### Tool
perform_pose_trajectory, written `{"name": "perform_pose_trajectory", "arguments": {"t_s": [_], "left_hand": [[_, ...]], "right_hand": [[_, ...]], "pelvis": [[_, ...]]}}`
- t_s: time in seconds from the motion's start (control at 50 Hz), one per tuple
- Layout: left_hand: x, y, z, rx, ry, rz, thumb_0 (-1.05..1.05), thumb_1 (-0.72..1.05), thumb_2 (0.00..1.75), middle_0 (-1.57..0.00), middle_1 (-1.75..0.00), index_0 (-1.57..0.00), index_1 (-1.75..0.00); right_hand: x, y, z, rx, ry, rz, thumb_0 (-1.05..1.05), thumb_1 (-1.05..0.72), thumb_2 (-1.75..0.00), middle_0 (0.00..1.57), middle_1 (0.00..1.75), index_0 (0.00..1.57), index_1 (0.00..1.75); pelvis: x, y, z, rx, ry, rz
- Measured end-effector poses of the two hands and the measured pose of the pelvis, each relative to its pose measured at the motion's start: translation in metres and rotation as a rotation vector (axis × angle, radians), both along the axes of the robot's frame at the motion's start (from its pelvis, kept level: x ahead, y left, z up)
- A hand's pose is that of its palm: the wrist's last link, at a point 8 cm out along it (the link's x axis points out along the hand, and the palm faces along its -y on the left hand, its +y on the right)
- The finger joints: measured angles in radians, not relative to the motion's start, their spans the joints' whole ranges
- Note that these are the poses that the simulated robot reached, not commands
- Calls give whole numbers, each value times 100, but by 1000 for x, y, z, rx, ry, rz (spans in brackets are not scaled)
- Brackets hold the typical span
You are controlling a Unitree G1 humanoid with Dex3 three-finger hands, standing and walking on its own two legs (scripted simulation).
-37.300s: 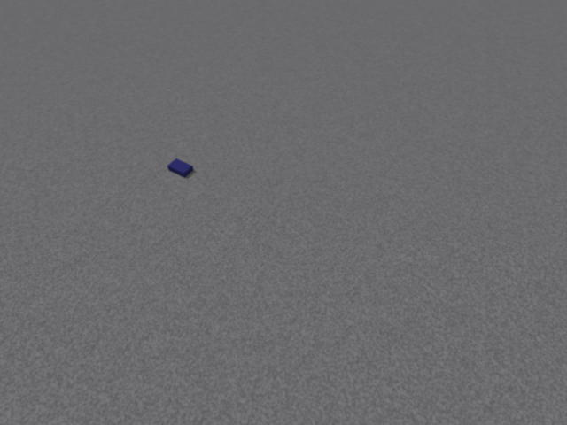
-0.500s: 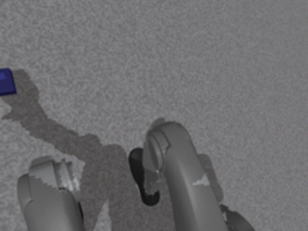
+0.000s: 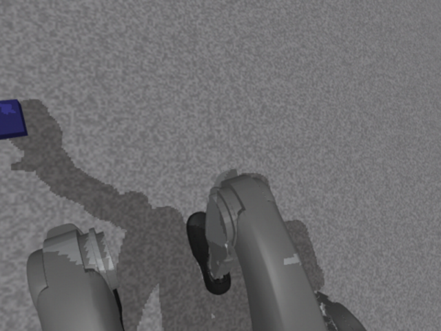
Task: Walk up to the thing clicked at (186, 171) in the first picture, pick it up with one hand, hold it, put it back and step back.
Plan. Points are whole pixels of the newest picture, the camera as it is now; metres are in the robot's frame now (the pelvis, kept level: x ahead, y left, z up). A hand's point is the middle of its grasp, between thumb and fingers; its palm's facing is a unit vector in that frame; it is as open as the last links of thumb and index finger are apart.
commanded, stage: rise first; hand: left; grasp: from above
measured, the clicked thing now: out of the picture +0.54 +0.27 -0.31
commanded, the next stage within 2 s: approach in 1.60 s
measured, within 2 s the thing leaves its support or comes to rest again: neither
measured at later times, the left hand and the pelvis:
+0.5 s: hand out of the picture +0.50 +0.31 -0.19, palm faces -0.46 -0.05 -0.89, open 13.0 cm; pelvis +0.00 +0.00 +0.00, yaw +0 degrees
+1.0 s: hand out of the picture +0.50 +0.31 -0.19, palm faces -0.44 -0.05 -0.89, open 12.8 cm; pelvis +0.00 +0.00 +0.00, yaw +0 degrees
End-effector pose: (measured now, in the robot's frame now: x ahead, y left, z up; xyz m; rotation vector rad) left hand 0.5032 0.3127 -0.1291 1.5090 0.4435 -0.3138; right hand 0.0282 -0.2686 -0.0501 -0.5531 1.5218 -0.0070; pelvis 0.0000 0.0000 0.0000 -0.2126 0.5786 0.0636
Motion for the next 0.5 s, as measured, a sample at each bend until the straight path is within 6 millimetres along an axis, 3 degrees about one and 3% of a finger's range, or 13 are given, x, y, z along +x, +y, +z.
{"name": "perform_pose_trajectory", "arguments": {"t_s": [0.5], "left_hand": [[1, 2, -3, -12, -8, -9, 0, -32, 87, -29, -73, -28, -76]], "right_hand": [[1, 2, 6, -15, 11, 6, 0, -90, -89, 21, 30, 20, 30]], "pelvis": [[0, 3, 2, -9, 4, 4]]}}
